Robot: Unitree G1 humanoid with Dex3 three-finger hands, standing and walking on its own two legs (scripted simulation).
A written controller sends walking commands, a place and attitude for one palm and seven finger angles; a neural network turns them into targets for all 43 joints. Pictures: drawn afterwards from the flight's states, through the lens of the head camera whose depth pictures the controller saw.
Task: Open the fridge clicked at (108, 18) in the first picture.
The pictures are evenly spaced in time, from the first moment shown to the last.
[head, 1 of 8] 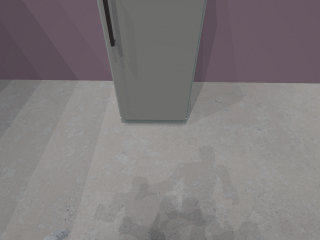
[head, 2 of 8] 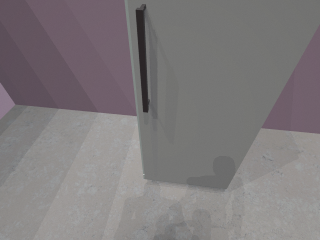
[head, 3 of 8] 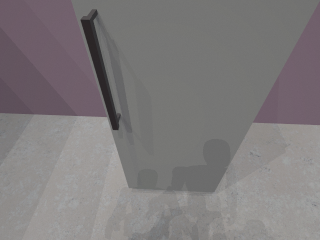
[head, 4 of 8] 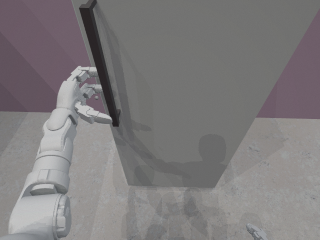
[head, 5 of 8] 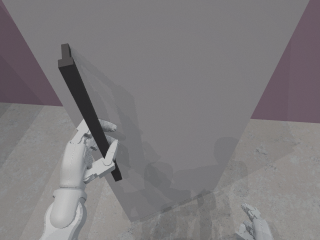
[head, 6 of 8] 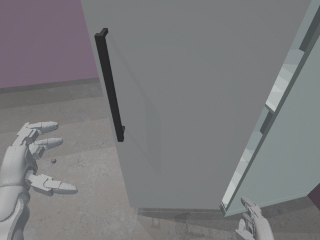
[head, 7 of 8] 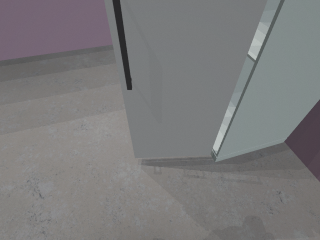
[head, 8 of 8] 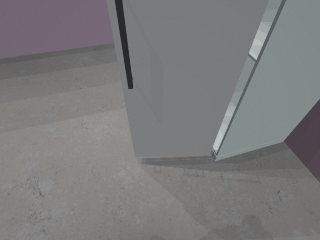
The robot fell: no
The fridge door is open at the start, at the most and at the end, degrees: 0 83 76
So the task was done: yes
